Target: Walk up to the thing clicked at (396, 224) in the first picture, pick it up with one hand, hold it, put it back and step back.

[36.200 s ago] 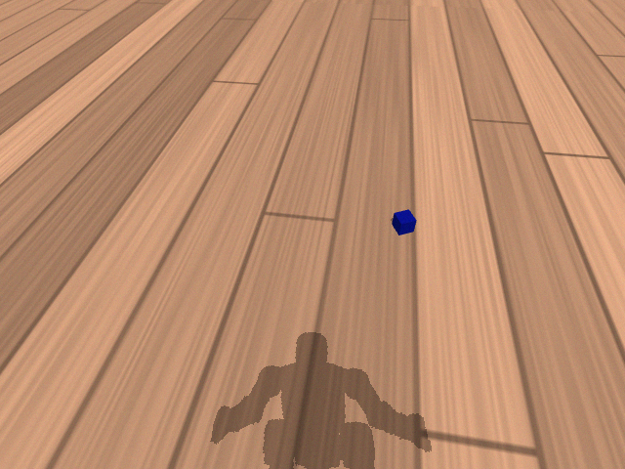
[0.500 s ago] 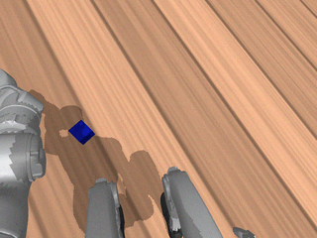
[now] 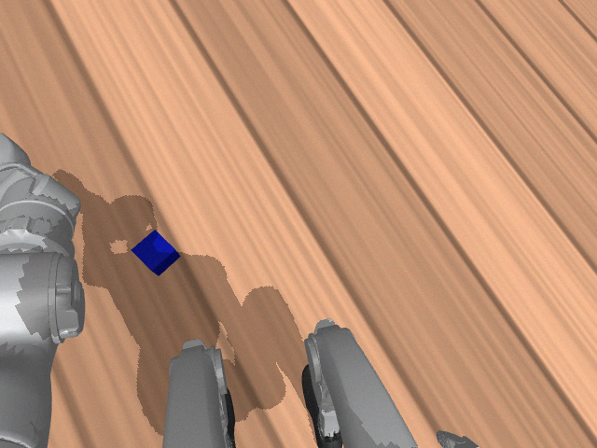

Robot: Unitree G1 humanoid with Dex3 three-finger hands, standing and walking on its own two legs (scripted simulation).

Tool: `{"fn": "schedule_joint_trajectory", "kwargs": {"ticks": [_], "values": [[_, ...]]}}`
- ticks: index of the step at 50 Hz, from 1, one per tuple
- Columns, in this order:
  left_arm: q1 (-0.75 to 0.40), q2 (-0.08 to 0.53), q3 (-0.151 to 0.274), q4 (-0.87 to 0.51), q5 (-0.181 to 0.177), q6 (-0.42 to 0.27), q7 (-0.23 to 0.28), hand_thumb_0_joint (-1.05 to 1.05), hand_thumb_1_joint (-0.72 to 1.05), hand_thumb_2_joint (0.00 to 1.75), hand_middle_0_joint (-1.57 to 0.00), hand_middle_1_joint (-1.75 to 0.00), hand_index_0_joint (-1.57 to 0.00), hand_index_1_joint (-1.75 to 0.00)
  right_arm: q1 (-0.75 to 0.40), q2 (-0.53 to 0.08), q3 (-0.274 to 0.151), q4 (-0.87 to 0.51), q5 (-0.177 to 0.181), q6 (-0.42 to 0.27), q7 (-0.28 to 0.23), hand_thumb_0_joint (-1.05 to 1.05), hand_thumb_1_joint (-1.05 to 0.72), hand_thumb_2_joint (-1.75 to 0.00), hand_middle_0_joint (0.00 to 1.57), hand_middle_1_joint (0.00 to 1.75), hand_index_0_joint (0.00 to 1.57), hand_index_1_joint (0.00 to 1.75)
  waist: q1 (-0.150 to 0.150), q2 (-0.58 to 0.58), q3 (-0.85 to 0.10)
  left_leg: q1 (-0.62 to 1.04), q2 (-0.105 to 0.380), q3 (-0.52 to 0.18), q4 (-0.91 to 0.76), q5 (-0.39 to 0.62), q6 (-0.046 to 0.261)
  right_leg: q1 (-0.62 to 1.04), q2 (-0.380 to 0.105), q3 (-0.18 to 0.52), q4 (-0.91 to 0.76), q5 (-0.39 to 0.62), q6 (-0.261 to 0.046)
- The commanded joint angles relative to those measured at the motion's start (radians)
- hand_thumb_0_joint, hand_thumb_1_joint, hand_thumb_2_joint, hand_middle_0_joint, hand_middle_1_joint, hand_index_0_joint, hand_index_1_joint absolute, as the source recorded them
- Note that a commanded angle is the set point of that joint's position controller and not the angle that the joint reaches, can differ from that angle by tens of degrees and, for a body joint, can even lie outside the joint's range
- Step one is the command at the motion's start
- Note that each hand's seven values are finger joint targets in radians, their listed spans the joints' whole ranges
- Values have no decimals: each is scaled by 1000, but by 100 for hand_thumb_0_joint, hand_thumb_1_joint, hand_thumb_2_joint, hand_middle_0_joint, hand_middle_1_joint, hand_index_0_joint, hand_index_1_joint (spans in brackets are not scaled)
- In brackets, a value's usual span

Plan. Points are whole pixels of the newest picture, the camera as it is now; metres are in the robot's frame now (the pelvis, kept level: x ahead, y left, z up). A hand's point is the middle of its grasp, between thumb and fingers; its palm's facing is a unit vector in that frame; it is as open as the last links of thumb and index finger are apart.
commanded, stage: approach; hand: left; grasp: from above
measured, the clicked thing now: (156, 253) +0.51 +0.25 -0.52
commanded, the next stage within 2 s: rest palm in 0.82 s
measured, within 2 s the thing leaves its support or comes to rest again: neither
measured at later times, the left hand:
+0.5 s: hand (124, 243) +0.48 +0.27 -0.32, palm faces -0.28 -0.32 -0.91, open 12.5 cm
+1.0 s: hand (154, 249) +0.50 +0.24 -0.45, palm faces -0.27 -0.29 -0.92, open 11.6 cm
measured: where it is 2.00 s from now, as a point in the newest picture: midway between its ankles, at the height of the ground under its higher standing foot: (275, 435)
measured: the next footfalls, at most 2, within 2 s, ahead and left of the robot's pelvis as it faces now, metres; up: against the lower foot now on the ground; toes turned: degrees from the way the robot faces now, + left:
none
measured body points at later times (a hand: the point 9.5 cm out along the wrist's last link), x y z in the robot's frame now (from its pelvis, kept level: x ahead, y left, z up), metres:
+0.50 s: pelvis -0.04 +0.00 -0.16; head +0.24 +0.04 +0.19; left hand +0.49 +0.28 -0.27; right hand -0.04 -0.25 -0.26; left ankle +0.04 +0.12 -0.53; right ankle +0.05 -0.12 -0.53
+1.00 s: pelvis -0.04 +0.00 -0.24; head +0.27 +0.04 +0.08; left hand +0.51 +0.25 -0.40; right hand -0.09 -0.24 -0.31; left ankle +0.04 +0.12 -0.53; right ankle +0.05 -0.12 -0.53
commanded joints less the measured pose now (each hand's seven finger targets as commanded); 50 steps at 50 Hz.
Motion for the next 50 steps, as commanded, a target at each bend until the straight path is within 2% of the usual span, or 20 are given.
{"fn": "schedule_joint_trajectory", "kwargs": {"ticks": [1, 6, 9, 12, 15, 17, 19, 21, 22, 25, 27, 32, 36, 37, 40, 45, 46, 47, 49, 50], "values": [[-350, 160, -45, -35, 43, -33, 35, 0, -43, 82, -24, -94, -24, -94, 217, -192, -54, 0, -5, -20, -9, 0, -92, -91, 20, 30, 20, 30, -60, 141, -485, 343, -10, 28, -127, 313, 36, 237, 23, -27, -146, 289, -38], [-353, 154, -56, 52, 80, -106, 43, 0, -36, 75, -29, -95, -30, -94, 223, -204, -41, -13, -25, -30, -5, 0, -92, -91, 20, 30, 20, 30, -76, 134, -431, 211, -11, 24, -39, 268, 35, 135, 25, -34, -57, 250, -40], [-377, 173, -43, 78, 106, -149, 71, 0, -33, 72, -32, -92, -33, -91, 232, -210, -32, -20, -40, -41, 8, 0, -93, -91, 20, 30, 20, 30, -78, 143, -467, 156, -14, 32, 40, 276, 37, 103, 26, -25, 6, 269, -34], [-415, 234, -1, 83, 128, -180, 120, 0, -32, 71, -34, -91, -35, -90, 232, -219, -22, -22, -54, -50, 24, 0, -93, -91, 20, 30, 20, 30, -69, 209, -546, 158, -16, 26, 105, 322, 29, 45, 21, -31, 98, 298, -37], [-509, 301, 59, -14, 132, -197, 176, 0, -32, 71, -36, -89, -36, -89, 237, -226, -22, -24, -60, -52, 41, 0, -93, -91, 20, 30, 20, 30, -61, 301, -679, 193, -13, 31, 169, 359, 25, 23, 13, -29, 180, 335, -34], [-518, 323, 89, 6, 135, -190, 218, 0, -29, 68, -38, -87, -38, -86, 226, -229, -17, -17, -64, -50, 47, 0, -94, -91, 20, 30, 20, 30, -56, 334, -711, 182, -14, 32, 203, 338, 21, -23, 11, -40, 227, 315, -36], [-562, 335, 111, -15, 142, -182, 248, 0, -31, 70, -36, -86, -37, -86, 222, -237, -23, -6, -71, -49, 56, 0, -93, -91, 20, 30, 20, 30, -78, 365, -725, 178, -12, 30, 243, 310, 19, -79, 5, -45, 265, 291, -36], [-575, 313, 116, -16, 127, -168, 267, 0, -30, 71, -38, -83, -38, -83, 226, -232, -25, 1, -77, -47, 66, 0, -93, -91, 20, 30, 20, 30, -97, 370, -727, 159, -11, 30, 282, 280, 20, -117, 4, -49, 293, 269, -33], [-554, 305, 116, 39, 117, -158, 274, 0, -29, 70, -40, -80, -40, -81, 223, -241, -26, 11, -82, -49, 70, 0, -93, -91, 20, 30, 20, 30, -108, 343, -693, 125, -10, 26, 296, 244, 20, -148, 3, -55, 308, 239, -32], [-574, 299, 116, 66, 102, -151, 288, 0, -27, 71, -41, -78, -40, -78, 224, -247, -18, 20, -103, -58, 83, 0, -93, -91, 20, 30, 20, 30, -144, 331, -635, 27, -14, 18, 350, 166, 21, -194, -1, -58, 345, 179, -29], [-559, 306, 118, 94, 103, -150, 288, 0, -28, 72, -41, -77, -39, -78, 226, -262, -12, 31, -112, -65, 91, 0, -92, -91, 20, 30, 20, 30, -157, 323, -605, -11, -16, 4, 374, 123, 22, -255, -5, -67, 376, 131, -28], [-545, 340, 123, 167, 90, -166, 299, 0, -18, 69, -46, -75, -46, -75, 245, -294, 26, 36, -144, -78, 105, 0, -91, -90, 20, 30, 20, 30, -219, 262, -523, -122, -18, -6, 454, 94, 31, -262, -1, -90, 415, 109, -18], [-521, 363, 106, 221, 84, -190, 304, 0, -18, 66, -44, -77, -45, -76, 244, -314, 67, 29, -162, -91, 115, 0, -92, -90, 20, 30, 20, 30, -239, 224, -479, -201, -19, -15, 505, 94, 40, -246, 7, -101, 440, 114, -11], [-519, 363, 103, 231, 94, -192, 309, 0, -18, 66, -44, -76, -45, -75, 247, -325, 80, 21, -161, -96, 121, 0, -91, -90, 20, 30, 20, 30, -244, 223, -476, -184, -21, -22, 524, 110, 42, -269, 5, -106, 454, 130, -9], [-516, 397, 97, 250, 88, -209, 332, 0, -17, 65, -45, -76, -46, -75, 232, -349, 100, 6, -174, -106, 131, 0, -92, -90, 20, 30, 20, 30, -248, 249, -467, -205, -16, -23, 546, 121, 39, -234, 15, -115, 472, 152, -9], [-574, 488, 145, 211, 101, -225, 411, 0, -11, 66, -51, -73, -51, -72, 224, -396, 124, -15, -185, -119, 164, 0, -93, -91, 20, 30, 20, 30, -249, 378, -491, -110, 0, -43, 565, 202, 15, -227, 24, -145, 520, 235, -17], [-551, 444, 150, 284, 56, -217, 412, 0, -10, 68, -52, -74, -52, -74, 233, -376, 134, 2, -191, -119, 175, 0, -93, -91, 20, 30, 20, 30, -265, 365, -434, -160, -3, -42, 572, 188, 17, -227, 25, -148, 518, 226, -15], [-528, 401, 126, 309, 34, -214, 403, 0, -17, 68, -48, -70, -46, -71, 232, -374, 140, 15, -199, -119, 184, 0, -93, -91, 20, 30, 20, 30, -280, 352, -400, -197, -4, -41, 584, 166, 21, -227, 27, -150, 510, 218, -13], [-502, 380, 81, 301, 23, -203, 379, 0, -27, 70, -36, -79, -36, -79, 222, -385, 151, 3, -203, -127, 192, 0, -93, -91, 20, 30, 20, 30, -294, 314, -364, -222, -4, -40, 598, 168, 26, -204, 34, -154, 500, 231, -3], [-499, 410, 85, 294, 27, -197, 370, 0, -31, 75, -34, -79, -33, -80, 226, -397, 152, 2, -198, -130, 192, 0, -93, -91, 20, 30, 20, 30, -284, 315, -374, -221, -4, -42, 600, 186, 28, -191, 35, -150, 490, 245, 0]]}}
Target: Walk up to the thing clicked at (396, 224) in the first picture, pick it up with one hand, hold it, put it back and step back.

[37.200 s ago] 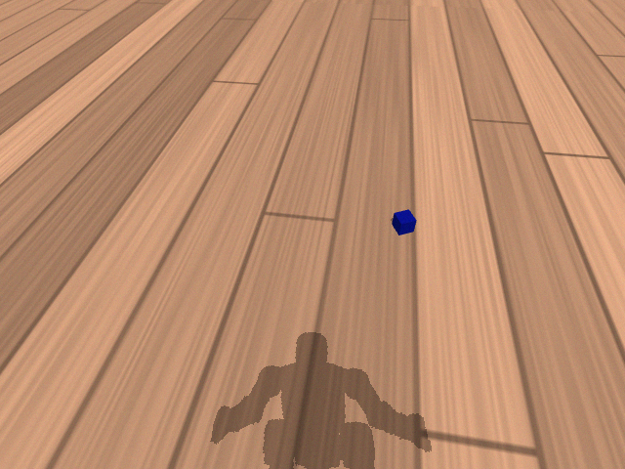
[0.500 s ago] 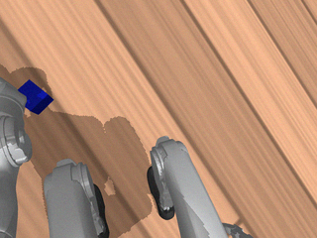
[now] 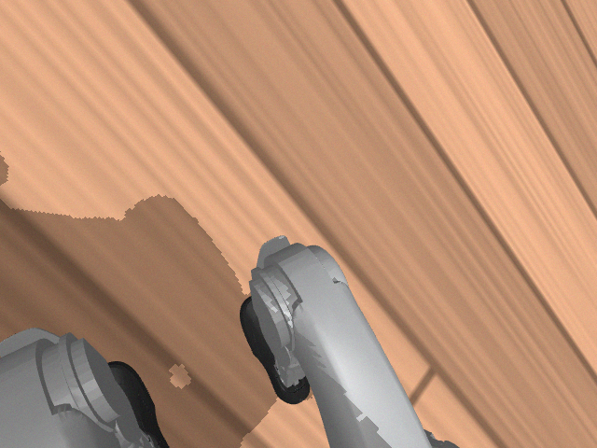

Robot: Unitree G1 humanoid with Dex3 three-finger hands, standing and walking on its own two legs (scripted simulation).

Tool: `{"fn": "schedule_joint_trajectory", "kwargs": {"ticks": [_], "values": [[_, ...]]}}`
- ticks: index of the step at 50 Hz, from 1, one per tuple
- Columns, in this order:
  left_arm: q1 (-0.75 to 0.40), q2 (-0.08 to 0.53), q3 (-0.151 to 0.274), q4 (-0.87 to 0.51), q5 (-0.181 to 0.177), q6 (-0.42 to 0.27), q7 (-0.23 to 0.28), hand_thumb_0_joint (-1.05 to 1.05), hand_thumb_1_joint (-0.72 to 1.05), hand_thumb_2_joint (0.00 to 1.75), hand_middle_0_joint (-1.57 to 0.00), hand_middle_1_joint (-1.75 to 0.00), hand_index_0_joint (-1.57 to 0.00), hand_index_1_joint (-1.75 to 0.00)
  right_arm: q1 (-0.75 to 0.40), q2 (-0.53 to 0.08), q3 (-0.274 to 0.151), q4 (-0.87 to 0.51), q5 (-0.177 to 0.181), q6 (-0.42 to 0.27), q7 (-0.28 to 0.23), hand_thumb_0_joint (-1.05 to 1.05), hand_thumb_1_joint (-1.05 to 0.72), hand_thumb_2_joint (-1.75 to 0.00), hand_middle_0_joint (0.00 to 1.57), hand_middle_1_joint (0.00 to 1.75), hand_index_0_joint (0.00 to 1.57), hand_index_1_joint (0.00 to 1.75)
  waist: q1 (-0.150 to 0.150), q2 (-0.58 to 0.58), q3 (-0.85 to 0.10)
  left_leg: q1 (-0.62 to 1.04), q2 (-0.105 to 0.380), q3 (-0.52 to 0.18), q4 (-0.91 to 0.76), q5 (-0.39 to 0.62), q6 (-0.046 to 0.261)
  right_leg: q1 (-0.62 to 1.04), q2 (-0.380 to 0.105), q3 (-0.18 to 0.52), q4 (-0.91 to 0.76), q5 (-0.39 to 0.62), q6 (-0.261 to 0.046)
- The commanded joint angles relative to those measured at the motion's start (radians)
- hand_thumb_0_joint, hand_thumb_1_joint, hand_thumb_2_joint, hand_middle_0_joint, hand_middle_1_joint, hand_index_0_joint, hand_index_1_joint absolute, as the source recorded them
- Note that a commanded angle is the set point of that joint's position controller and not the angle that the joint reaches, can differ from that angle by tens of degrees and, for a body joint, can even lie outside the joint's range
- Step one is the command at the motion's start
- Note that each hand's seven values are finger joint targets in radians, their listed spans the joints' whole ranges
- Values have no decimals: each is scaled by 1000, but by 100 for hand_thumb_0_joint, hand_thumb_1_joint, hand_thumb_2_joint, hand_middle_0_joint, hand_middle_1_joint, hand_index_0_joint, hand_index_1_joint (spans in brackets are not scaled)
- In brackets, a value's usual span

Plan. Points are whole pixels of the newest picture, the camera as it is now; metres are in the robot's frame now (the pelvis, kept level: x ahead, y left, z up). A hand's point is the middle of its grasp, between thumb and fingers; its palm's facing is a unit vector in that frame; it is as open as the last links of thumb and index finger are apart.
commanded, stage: rest palm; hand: left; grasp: from above
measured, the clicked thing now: out of the picture +0.52 +0.32 -0.28
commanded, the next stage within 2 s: close in 1.76 s
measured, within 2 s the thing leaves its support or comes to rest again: neither
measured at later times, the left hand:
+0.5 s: hand out of the picture +0.50 +0.30 -0.22, palm faces -0.26 -0.34 -0.90, open 14.0 cm
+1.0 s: hand out of the picture +0.51 +0.29 -0.25, palm faces -0.23 -0.36 -0.90, open 14.3 cm
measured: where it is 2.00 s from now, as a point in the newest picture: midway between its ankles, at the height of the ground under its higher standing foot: (218, 402)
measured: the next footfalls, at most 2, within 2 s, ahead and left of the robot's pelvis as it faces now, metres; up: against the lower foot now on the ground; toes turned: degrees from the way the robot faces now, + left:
none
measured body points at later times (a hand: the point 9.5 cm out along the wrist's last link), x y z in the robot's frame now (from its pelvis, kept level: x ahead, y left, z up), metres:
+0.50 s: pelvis -0.01 +0.01 +0.01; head +0.30 +0.09 +0.32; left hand +0.51 +0.31 -0.17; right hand -0.03 -0.22 -0.05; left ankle +0.06 +0.13 -0.29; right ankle +0.10 -0.11 -0.29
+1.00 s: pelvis +0.00 +0.01 +0.02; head +0.33 +0.09 +0.31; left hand +0.52 +0.30 -0.19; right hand -0.03 -0.23 -0.02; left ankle +0.06 +0.13 -0.29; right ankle +0.10 -0.11 -0.29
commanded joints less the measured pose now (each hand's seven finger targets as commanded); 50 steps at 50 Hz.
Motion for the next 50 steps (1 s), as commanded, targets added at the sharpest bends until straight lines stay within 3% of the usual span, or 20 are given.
{"fn": "schedule_joint_trajectory", "kwargs": {"ticks": [1, 2, 3, 7, 11, 20, 29, 35, 38, 41, 44, 50], "values": [[-251, 138, -39, -77, -18, 16, -14, 0, -34, 77, -32, -80, -31, -81, 272, -300, -45, 35, 8, -6, 14, 0, -93, -91, 20, 30, 20, 30, -60, 443, -700, 476, 14, 69, -198, 272, 35, 482, 26, -67, -259, 313, -20], [-243, 166, -32, -79, -21, 19, -13, 0, -36, 79, -32, -81, -30, -82, 282, -314, -46, 33, 10, -2, 15, 0, -93, -91, 20, 30, 20, 30, -50, 449, -724, 484, 18, 65, -201, 299, 33, 519, 30, -67, -258, 340, -19], [-231, 157, -37, -76, -19, 23, -11, 0, -37, 79, -33, -80, -31, -82, 278, -311, -40, 29, 11, -1, 20, 0, -93, -91, 20, 30, 20, 30, -50, 444, -720, 488, 18, 59, -198, 317, 32, 514, 29, -72, -246, 355, -21], [-225, 158, -42, -68, -33, 21, -3, 0, -39, 82, -30, -83, -28, -85, 286, -324, -28, 20, 8, -2, 30, 0, -93, -91, 20, 30, 20, 30, -76, 412, -687, 473, 20, 41, -200, 325, 33, 530, 38, -85, -237, 376, -19], [-235, 203, -42, -61, -39, 21, 9, 0, -44, 85, -27, -86, -24, -88, 259, -332, -18, 10, 7, -5, 26, 0, -93, -91, 20, 30, 20, 30, -82, 415, -645, 428, 18, 38, -210, 247, 38, 516, 45, -84, -261, 313, -18], [-262, 240, -56, -55, -6, 16, 21, 0, -60, 97, -15, -96, -12, -99, 236, -353, -6, -5, 4, -11, 7, 0, -94, -92, 20, 30, 20, 30, -104, 468, -587, 476, 28, 5, -249, 154, 27, 450, 45, -112, -266, 229, -31], [-293, 210, -76, -75, -27, 7, 43, 0, -61, 102, -12, -99, -8, -103, 225, -363, 11, -18, 2, -13, 9, 0, -94, -92, 20, 30, 20, 30, -143, 507, -550, 530, 38, -27, -261, 202, 15, 415, 38, -133, -253, 278, -36], [-287, 257, -78, -109, -32, 17, 55, 0, -61, 102, -11, -100, -7, -104, 230, -364, 24, -25, -6, -19, 16, 0, -94, -92, 20, 30, 20, 30, -138, 515, -593, 508, 31, 9, -235, 251, 22, 517, 49, -114, -278, 336, -27], [-294, 291, -53, -124, -34, 21, 69, 0, -61, 102, -11, -99, -7, -103, 242, -364, 30, -30, -1, -15, 25, 0, -94, -92, 20, 30, 20, 30, -123, 543, -630, 543, 39, 7, -233, 292, 17, 539, 48, -116, -280, 363, -28], [-290, 310, -44, -141, -37, 31, 73, 0, -61, 101, -11, -101, -7, -104, 237, -368, 36, -46, -3, -11, 31, 0, -94, -92, 20, 30, 20, 30, -130, 566, -639, 576, 42, 2, -242, 309, 13, 545, 48, -121, -276, 378, -30], [-304, 320, -34, -142, -34, 37, 82, 0, -61, 100, -11, -100, -8, -103, 226, -368, 35, -45, 2, -5, 34, 0, -94, -92, 20, 30, 20, 30, -124, 597, -633, 587, 48, -5, -250, 309, 8, 516, 45, -128, -272, 370, -35], [-267, 309, -51, -131, -43, 44, 57, 0, -61, 101, -11, -100, -8, -103, 235, -367, 39, -53, 7, 1, 29, 0, -94, -92, 20, 30, 20, 30, -132, 539, -618, 513, 46, 6, -231, 292, 23, 563, 54, -120, -292, 376, -23]]}}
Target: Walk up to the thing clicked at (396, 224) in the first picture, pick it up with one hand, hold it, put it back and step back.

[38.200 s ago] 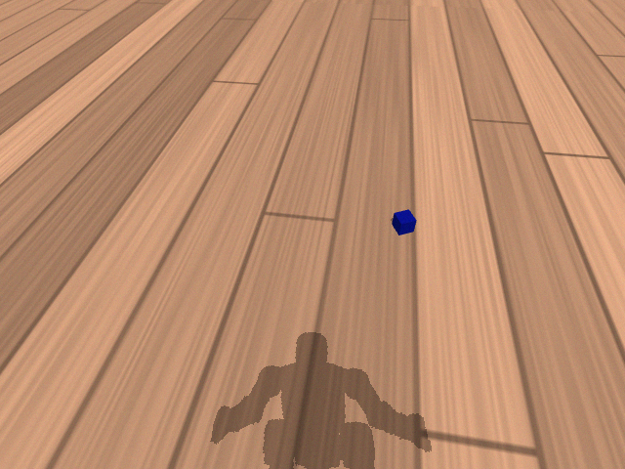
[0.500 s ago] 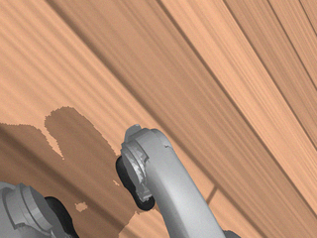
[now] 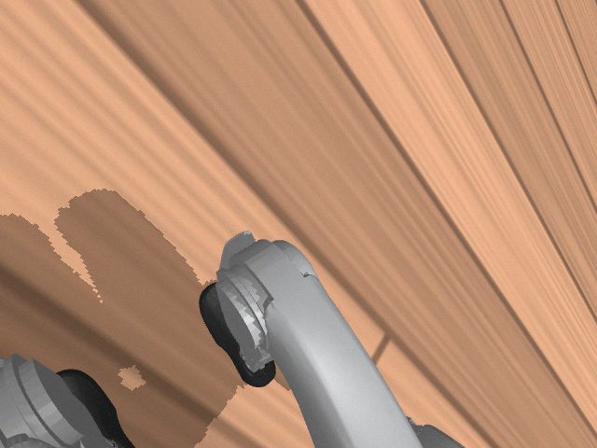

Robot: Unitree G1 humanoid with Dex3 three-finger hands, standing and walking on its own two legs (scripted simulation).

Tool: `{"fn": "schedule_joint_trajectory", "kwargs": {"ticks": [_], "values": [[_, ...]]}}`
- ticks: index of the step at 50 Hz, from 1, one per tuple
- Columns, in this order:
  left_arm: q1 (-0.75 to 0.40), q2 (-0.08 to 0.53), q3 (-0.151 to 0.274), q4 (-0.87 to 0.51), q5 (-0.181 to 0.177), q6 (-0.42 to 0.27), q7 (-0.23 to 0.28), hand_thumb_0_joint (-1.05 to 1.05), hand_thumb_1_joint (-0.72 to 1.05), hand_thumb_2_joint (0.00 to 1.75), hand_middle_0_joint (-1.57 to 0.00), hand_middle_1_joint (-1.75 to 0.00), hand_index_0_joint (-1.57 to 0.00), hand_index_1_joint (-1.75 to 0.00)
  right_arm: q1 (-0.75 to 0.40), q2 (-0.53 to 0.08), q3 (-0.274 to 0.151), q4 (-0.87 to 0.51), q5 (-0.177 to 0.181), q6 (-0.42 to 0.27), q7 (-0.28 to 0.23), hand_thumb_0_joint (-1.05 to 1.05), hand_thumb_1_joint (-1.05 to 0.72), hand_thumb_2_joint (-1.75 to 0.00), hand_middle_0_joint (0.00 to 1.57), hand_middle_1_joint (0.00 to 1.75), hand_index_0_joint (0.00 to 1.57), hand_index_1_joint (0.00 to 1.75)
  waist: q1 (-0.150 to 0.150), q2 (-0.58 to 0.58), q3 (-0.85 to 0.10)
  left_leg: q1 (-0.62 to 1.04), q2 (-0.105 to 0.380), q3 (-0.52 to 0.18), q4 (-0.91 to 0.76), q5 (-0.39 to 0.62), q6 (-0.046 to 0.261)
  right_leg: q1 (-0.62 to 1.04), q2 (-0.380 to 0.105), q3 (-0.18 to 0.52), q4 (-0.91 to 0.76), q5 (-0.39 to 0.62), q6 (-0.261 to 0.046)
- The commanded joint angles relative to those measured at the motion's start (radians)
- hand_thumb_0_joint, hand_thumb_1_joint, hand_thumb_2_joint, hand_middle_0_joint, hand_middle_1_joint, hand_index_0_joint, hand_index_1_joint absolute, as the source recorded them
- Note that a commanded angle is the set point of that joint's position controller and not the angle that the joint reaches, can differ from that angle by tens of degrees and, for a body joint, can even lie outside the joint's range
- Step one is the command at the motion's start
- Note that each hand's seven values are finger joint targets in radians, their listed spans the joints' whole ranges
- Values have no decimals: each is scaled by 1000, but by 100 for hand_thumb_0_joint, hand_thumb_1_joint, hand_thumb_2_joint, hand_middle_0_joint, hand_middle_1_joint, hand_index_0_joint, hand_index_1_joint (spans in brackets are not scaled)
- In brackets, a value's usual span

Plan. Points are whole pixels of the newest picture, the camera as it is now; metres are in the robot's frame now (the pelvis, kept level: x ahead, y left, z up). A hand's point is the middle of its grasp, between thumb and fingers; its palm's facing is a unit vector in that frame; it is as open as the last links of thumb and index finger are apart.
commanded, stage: rest palm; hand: left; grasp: from above
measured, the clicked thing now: out of the picture +0.49 +0.34 -0.30
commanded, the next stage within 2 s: close in 0.76 s
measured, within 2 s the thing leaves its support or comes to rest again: neither
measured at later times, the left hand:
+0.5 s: hand out of the picture +0.48 +0.33 -0.27, palm faces -0.24 -0.37 -0.90, open 14.3 cm
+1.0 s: hand out of the picture +0.48 +0.34 -0.28, palm faces -0.25 -0.36 -0.90, open 13.9 cm
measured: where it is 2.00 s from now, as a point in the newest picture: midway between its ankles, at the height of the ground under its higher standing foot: (183, 395)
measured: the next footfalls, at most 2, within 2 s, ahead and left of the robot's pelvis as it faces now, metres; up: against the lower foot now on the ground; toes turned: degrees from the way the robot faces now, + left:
none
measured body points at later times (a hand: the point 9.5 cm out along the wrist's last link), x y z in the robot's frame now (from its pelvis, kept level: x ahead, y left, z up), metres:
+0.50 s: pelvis +0.00 +0.00 +0.00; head +0.32 +0.12 +0.29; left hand +0.49 +0.34 -0.22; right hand +0.00 -0.23 -0.04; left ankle +0.06 +0.13 -0.31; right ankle +0.11 -0.11 -0.30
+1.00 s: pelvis +0.00 +0.00 +0.00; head +0.32 +0.12 +0.28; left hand +0.49 +0.35 -0.23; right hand +0.00 -0.23 -0.04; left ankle +0.06 +0.13 -0.30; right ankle +0.11 -0.11 -0.30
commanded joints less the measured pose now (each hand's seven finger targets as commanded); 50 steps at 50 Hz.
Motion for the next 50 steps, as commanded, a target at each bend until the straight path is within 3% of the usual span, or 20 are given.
{"fn": "schedule_joint_trajectory", "kwargs": {"ticks": [1, 8, 15, 21, 27, 31, 38, 43, 46, 50], "values": [[-237, 167, -39, -102, 13, 3, 27, 0, -61, 101, -11, -99, -8, -102, 255, -314, -70, 59, 7, 6, -5, 0, -94, -92, 20, 30, 20, 30, -69, 595, -693, 468, 35, 77, -217, 292, 18, 481, 32, -60, -205, 346, -39], [-219, 145, -67, -88, 2, -14, -4, 0, -60, 99, -11, -100, -8, -103, 260, -327, -64, 58, 4, -1, -20, 0, -93, -92, 20, 30, 20, 30, -78, 561, -669, 466, 38, 64, -221, 271, 17, 471, 38, -73, -197, 318, -41], [-217, 162, -71, -104, 25, -37, -4, 0, -60, 99, -11, -100, -8, -103, 236, -324, -62, 65, 3, -12, -32, 0, -93, -91, 20, 30, 20, 30, -67, 584, -644, 486, 36, 55, -238, 210, 12, 419, 36, -81, -199, 257, -49], [-229, 154, -65, -111, 29, -37, 22, 0, -59, 100, -11, -100, -8, -102, 244, -331, -64, 62, 3, -13, -25, 0, -93, -92, 20, 30, 20, 30, -71, 617, -670, 533, 43, 44, -241, 270, 2, 419, 32, -87, -187, 309, -54], [-227, 158, -69, -138, 14, -33, 12, 0, -59, 99, -11, -99, -8, -102, 238, -328, -58, 44, 6, -9, -21, 0, -93, -92, 20, 30, 20, 30, -70, 608, -681, 524, 41, 58, -224, 301, 10, 452, 31, -74, -197, 335, -47], [-210, 177, -60, -123, 23, -34, 6, 0, -58, 99, -11, -99, -8, -101, 251, -332, -56, 53, 6, -9, -24, 0, -92, -91, 20, 30, 20, 30, -67, 597, -682, 518, 42, 64, -219, 316, 11, 473, 33, -74, -195, 347, -45], [-203, 183, -72, -121, 35, -44, -6, 0, -56, 98, -11, -100, -9, -102, 244, -327, -51, 45, 5, -12, -32, 0, -92, -91, 20, 30, 20, 30, -65, 584, -665, 496, 41, 61, -218, 297, 15, 469, 37, -74, -197, 331, -45], [-195, 201, -56, -119, 38, -51, -2, 0, -54, 96, -11, -101, -9, -102, 241, -329, -48, 42, 7, -13, -33, 0, -92, -91, 20, 30, 20, 30, -56, 594, -668, 513, 45, 55, -223, 293, 10, 450, 35, -83, -190, 316, -49], [-197, 190, -67, -119, 32, -56, 2, 0, -44, 90, -20, -94, -18, -95, 236, -331, -52, 39, 2, -14, -36, 0, -91, -91, 20, 30, 20, 30, -69, 596, -662, 514, 45, 55, -223, 276, 11, 459, 37, -83, -196, 311, -48], [-205, 174, -70, -109, 25, -63, 10, 0, -40, 86, -20, -94, -20, -94, 238, -335, -53, 49, -1, -19, -34, 0, -91, -91, 20, 30, 20, 30, -78, 603, -650, 519, 45, 47, -230, 266, 6, 443, 35, -91, -191, 302, -51]]}}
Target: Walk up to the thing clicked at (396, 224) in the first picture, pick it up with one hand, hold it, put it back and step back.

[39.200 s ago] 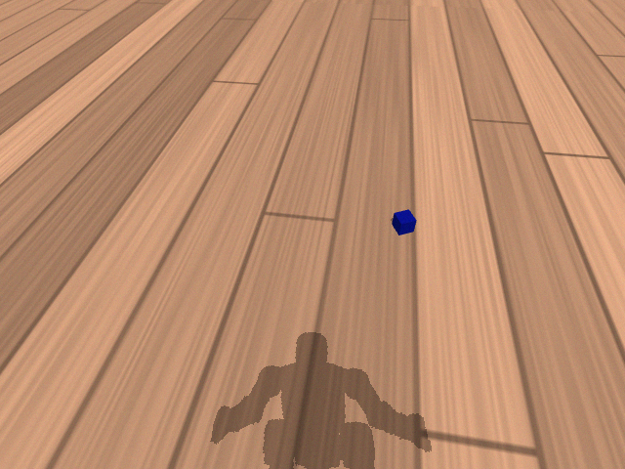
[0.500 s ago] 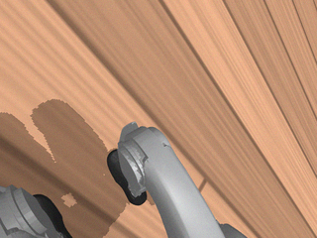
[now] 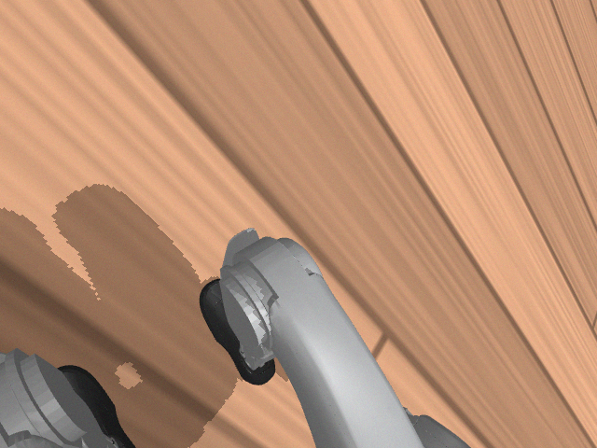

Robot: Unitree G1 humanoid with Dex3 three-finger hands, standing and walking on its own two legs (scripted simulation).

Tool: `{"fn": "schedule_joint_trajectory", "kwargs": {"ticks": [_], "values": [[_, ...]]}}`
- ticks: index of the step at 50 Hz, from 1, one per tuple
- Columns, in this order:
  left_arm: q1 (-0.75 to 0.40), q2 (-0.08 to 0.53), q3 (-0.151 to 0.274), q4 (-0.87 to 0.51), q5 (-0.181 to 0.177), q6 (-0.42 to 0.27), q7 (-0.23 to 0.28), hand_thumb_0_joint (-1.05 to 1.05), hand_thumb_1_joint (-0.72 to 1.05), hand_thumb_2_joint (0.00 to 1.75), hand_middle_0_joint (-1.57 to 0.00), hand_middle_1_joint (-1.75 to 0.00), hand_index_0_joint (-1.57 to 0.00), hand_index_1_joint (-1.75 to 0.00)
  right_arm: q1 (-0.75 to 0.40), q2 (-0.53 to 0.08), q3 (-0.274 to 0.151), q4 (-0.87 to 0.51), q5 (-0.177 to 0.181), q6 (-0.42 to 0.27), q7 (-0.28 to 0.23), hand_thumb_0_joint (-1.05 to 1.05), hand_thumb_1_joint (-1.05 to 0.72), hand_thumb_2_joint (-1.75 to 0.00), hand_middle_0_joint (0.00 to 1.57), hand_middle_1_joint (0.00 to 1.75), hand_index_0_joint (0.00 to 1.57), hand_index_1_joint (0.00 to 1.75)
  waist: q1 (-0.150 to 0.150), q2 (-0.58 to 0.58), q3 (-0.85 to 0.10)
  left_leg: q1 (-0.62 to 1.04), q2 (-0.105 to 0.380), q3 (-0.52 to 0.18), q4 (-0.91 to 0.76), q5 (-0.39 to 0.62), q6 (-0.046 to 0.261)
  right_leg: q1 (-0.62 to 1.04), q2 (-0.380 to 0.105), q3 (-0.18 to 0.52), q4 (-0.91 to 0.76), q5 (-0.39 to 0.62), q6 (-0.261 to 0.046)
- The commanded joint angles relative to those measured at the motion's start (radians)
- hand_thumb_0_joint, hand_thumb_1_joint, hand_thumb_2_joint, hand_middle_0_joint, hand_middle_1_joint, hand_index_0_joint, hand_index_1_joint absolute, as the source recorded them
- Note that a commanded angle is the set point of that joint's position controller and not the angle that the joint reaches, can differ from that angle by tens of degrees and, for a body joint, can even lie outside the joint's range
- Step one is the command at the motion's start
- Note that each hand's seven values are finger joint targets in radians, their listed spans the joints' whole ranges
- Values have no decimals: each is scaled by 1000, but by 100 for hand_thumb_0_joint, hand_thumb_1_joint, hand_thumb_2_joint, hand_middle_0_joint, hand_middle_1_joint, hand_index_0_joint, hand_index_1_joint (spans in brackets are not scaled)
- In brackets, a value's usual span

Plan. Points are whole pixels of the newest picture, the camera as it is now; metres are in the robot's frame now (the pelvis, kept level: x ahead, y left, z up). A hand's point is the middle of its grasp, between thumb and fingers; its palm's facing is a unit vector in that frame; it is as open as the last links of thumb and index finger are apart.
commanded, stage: close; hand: left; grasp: from above
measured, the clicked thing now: out of the picture +0.49 +0.34 -0.30
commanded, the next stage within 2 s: none
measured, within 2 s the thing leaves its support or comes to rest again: neither
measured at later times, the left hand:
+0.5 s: hand out of the picture +0.48 +0.33 -0.28, palm faces -0.24 -0.36 -0.90, open 12.7 cm
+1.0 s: hand out of the picture +0.47 +0.34 -0.28, palm faces -0.24 -0.36 -0.90, open 11.6 cm
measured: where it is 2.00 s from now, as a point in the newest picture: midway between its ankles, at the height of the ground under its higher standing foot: (182, 392)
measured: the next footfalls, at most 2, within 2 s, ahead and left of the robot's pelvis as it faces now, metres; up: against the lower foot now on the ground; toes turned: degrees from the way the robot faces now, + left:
none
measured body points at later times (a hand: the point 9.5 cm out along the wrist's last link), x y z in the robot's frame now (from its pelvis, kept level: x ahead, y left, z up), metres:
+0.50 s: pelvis +0.00 +0.00 +0.00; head +0.33 +0.12 +0.28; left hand +0.49 +0.34 -0.23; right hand +0.01 -0.24 -0.04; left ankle +0.06 +0.13 -0.30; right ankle +0.12 -0.11 -0.30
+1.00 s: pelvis +0.00 +0.00 +0.00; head +0.32 +0.12 +0.29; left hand +0.48 +0.35 -0.22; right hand +0.01 -0.24 -0.04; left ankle +0.06 +0.13 -0.30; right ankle +0.12 -0.11 -0.30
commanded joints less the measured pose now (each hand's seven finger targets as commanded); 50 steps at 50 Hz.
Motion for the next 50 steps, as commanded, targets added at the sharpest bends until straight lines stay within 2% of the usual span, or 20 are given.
{"fn": "schedule_joint_trajectory", "kwargs": {"ticks": [1, 5, 8, 9, 12, 15, 19, 20, 21, 23, 25, 29, 31, 33, 34, 40, 44, 45, 47, 50], "values": [[-247, 144, -37, -116, 16, -10, 48, 0, -39, 85, -21, -94, -21, -93, 263, -330, -74, 48, 2, 0, 1, 0, -91, -91, 20, 30, 20, 30, -98, 609, -669, 517, 43, 56, -241, 272, 0, 439, 32, -80, -198, 307, -58], [-253, 135, -42, -109, 7, -12, 53, 0, -40, 87, -21, -93, -20, -93, 262, -331, -75, 65, -2, -5, 2, 0, -91, -91, 20, 30, 20, 30, -106, 618, -674, 530, 44, 56, -238, 285, -5, 440, 32, -81, -197, 319, -58], [-259, 132, -43, -105, 13, -10, 59, 0, -36, 84, -23, -92, -23, -92, 252, -331, -73, 66, 3, -11, 6, 0, -91, -91, 20, 30, 20, 30, -98, 621, -660, 516, 41, 52, -239, 279, -3, 407, 28, -83, -199, 310, -60], [-240, 134, -45, -102, 8, -9, 58, 0, -35, 82, -24, -91, -24, -91, 256, -329, -72, 57, -2, -9, 7, 0, -91, -91, 20, 30, 20, 30, -100, 611, -676, 519, 42, 56, -237, 290, -3, 447, 33, -75, -199, 328, -56], [-253, 168, -22, -108, 16, -6, 72, 0, -31, 80, -27, -89, -27, -88, 253, -336, -69, 48, 1, -10, 12, 0, -91, -91, 20, 30, 20, 30, -91, 620, -681, 510, 42, 60, -234, 302, -1, 449, 31, -75, -202, 335, -56], [-239, 176, -12, -107, 5, 1, 71, 0, -31, 79, -25, -91, -26, -90, 248, -329, -69, 42, 0, -6, 16, 0, -91, -91, 20, 30, 20, 30, -89, 605, -685, 493, 41, 68, -231, 305, 1, 479, 34, -69, -203, 345, -51], [-244, 165, -16, -102, 11, 10, 65, 0, -31, 79, -25, -91, -26, -90, 258, -332, -67, 48, 6, -5, 17, 0, -91, -91, 20, 30, 20, 30, -89, 616, -680, 513, 44, 58, -236, 317, -1, 445, 31, -75, -198, 341, -55], [-236, 180, -8, -103, 9, 9, 67, 0, -29, 77, -27, -89, -28, -88, 257, -337, -71, 38, 4, -4, 17, 0, -91, -91, 20, 30, 20, 30, -90, 619, -699, 525, 47, 58, -239, 318, -3, 471, 36, -77, -197, 346, -55], [-231, 170, -16, -96, 14, 10, 67, 0, -28, 76, -28, -87, -29, -86, 251, -333, -68, 39, 8, -4, 16, 0, -91, -91, 20, 30, 20, 30, -84, 616, -687, 515, 46, 57, -235, 312, 0, 448, 33, -76, -203, 340, -55], [-229, 161, -27, -118, 14, 7, 56, 0, -25, 75, -30, -86, -31, -85, 256, -334, -68, 35, 7, -3, 16, 0, -91, -91, 20, 30, 20, 30, -93, 613, -682, 507, 44, 59, -232, 311, 2, 458, 32, -72, -200, 342, -53], [-224, 166, -24, -115, 6, 8, 54, 0, -25, 75, -30, -86, -31, -85, 254, -335, -68, 37, 8, -4, 15, 0, -90, -90, 20, 30, 20, 30, -88, 591, -681, 491, 45, 64, -225, 304, 6, 466, 36, -69, -205, 340, -49], [-233, 178, -15, -127, 6, -1, 60, 0, -22, 72, -32, -85, -33, -83, 258, -330, -71, 40, 7, -6, 13, 0, -90, -91, 20, 30, 20, 30, -81, 618, -689, 511, 47, 61, -233, 301, 2, 465, 36, -70, -205, 334, -54], [-230, 165, -21, -99, 7, 1, 59, 0, -21, 71, -32, -85, -33, -83, 251, -335, -74, 52, 8, -7, 12, 0, -90, -90, 20, 30, 20, 30, -86, 621, -667, 510, 47, 52, -247, 270, -4, 422, 33, -80, -199, 299, -60], [-240, 179, -16, -123, 5, -6, 52, 0, -19, 69, -34, -84, -35, -82, 242, -337, -78, 39, 5, -9, 6, 0, -90, -91, 20, 30, 20, 30, -91, 628, -668, 505, 44, 60, -247, 256, -2, 442, 35, -75, -203, 295, -59], [-237, 160, -25, -96, 5, -5, 53, 0, -19, 71, -34, -83, -35, -81, 250, -334, -72, 51, 8, -8, 6, 0, -90, -90, 20, 30, 20, 30, -89, 608, -658, 495, 48, 52, -243, 261, -1, 430, 32, -81, -201, 297, -58], [-231, 149, -42, -128, 12, -13, 48, 0, -13, 65, -38, -80, -40, -78, 258, -331, -66, 50, 8, -11, 5, 0, -90, -90, 20, 30, 20, 30, -95, 613, -679, 526, 48, 53, -232, 308, 1, 444, 30, -73, -198, 336, -56], [-229, 164, -28, -103, 13, -15, 58, 0, -11, 63, -39, -79, -41, -77, 258, -336, -72, 54, 2, -13, 4, 0, -90, -90, 20, 30, 20, 30, -92, 617, -662, 516, 44, 53, -243, 273, -2, 436, 33, -77, -202, 308, -59], [-229, 147, -29, -78, 11, -13, 60, 0, -11, 64, -39, -78, -41, -76, 260, -339, -75, 64, 5, -12, 4, 0, -90, -90, 20, 30, 20, 30, -90, 607, -654, 525, 48, 46, -247, 271, -6, 418, 30, -86, -193, 302, -62], [-232, 164, -28, -84, 15, -16, 58, 0, -11, 64, -39, -79, -41, -76, 250, -336, -71, 58, 6, -14, 4, 0, -90, -90, 20, 30, 20, 30, -89, 619, -649, 519, 48, 43, -249, 262, -5, 407, 32, -85, -195, 295, -61], [-224, 151, -33, -85, 14, -16, 55, 0, -9, 63, -41, -76, -43, -74, 246, -331, -69, 54, 5, -14, 4, 0, -90, -90, 20, 30, 20, 30, -92, 611, -645, 503, 45, 49, -250, 256, -4, 417, 29, -82, -196, 289, -60]]}}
